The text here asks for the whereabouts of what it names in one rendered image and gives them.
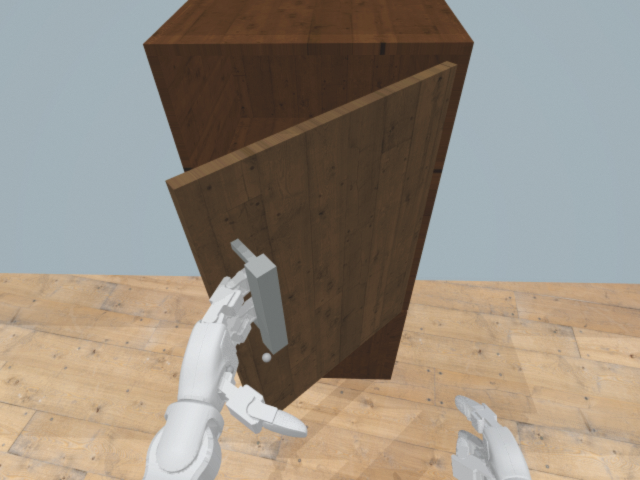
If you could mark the left robot forearm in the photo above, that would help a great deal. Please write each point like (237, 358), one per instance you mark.
(187, 447)

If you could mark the handle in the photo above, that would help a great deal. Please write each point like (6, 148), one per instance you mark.
(265, 291)

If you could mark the robot right hand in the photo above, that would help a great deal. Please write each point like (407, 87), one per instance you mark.
(497, 457)

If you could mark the cupboard door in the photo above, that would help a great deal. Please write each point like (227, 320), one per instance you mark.
(336, 203)

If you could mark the robot left hand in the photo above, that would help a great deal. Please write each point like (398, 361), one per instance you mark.
(212, 348)

